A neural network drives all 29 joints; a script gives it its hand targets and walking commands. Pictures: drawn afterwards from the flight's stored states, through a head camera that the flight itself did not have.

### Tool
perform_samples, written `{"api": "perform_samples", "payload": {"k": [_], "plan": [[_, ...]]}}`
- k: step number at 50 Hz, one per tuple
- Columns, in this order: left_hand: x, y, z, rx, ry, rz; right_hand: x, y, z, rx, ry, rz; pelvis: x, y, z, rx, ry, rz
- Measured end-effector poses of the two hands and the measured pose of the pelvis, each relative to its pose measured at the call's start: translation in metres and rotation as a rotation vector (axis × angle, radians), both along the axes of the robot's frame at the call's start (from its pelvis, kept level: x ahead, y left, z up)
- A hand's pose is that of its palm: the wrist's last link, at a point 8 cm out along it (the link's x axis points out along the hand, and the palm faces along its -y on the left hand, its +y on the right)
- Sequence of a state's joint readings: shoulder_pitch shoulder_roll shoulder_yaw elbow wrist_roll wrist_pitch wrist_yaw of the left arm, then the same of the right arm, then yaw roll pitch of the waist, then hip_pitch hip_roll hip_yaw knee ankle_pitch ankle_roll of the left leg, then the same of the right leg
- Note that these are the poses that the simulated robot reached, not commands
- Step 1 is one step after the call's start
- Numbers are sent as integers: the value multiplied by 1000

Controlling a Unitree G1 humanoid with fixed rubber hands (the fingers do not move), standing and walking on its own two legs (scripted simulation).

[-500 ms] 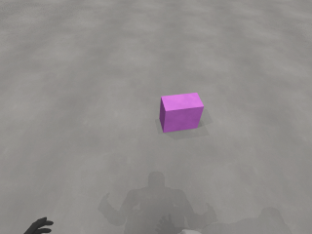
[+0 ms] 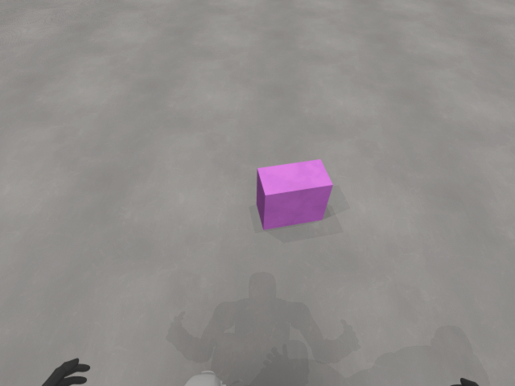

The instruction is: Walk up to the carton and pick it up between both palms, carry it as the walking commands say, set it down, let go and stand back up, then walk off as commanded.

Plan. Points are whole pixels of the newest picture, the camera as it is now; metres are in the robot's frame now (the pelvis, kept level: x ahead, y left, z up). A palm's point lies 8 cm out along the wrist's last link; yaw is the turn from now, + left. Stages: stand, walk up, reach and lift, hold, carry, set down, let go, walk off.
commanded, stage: walk up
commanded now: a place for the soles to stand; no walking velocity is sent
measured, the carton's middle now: (291, 195) +0.96 -0.15 -0.62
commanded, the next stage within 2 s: none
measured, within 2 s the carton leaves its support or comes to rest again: neither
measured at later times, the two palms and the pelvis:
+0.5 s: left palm (104, 335) +0.21 +0.26 -0.07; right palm (505, 370) +0.17 -0.38 -0.08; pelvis +0.11 -0.05 -0.01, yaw -1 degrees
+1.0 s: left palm (119, 281) +0.31 +0.27 -0.09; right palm (491, 310) +0.26 -0.39 -0.07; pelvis +0.21 -0.05 -0.01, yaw +0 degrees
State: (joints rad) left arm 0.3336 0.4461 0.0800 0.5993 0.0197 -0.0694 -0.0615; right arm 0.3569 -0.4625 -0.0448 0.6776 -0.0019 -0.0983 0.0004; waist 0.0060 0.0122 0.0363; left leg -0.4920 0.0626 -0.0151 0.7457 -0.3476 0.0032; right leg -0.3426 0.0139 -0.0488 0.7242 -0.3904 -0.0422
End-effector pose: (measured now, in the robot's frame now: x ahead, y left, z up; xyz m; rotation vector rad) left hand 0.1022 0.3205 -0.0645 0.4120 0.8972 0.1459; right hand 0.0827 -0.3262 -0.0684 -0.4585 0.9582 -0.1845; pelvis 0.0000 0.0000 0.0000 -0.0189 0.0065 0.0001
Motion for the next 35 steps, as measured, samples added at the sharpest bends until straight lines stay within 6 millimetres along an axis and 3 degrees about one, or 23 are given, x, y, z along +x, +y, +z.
{"api": "perform_samples", "payload": {"k": [5,10,14,20,24,29,35], "plan": [[20,12,-12,-16,9,14,14,9,2,-26,-5,5,23,12,-6,2,-15,7],[44,10,-15,-22,4,-4,23,-1,10,-53,10,-6,43,6,-6,7,-22,3],[59,-2,-19,-21,17,-13,36,-16,7,-55,17,-11,59,-8,-9,20,-21,0],[92,-37,-19,13,-3,-32,63,-45,-17,-17,17,-27,87,-40,-20,31,-17,-13],[108,-55,-7,9,-18,-10,85,-53,-16,5,11,-33,105,-50,-11,34,-26,-14],[128,-59,6,23,-18,4,108,-55,-10,18,16,-32,126,-55,-1,35,-33,-14],[146,-50,1,15,29,0,135,-49,-4,4,37,-26,148,-48,2,20,-10,-14]]}}
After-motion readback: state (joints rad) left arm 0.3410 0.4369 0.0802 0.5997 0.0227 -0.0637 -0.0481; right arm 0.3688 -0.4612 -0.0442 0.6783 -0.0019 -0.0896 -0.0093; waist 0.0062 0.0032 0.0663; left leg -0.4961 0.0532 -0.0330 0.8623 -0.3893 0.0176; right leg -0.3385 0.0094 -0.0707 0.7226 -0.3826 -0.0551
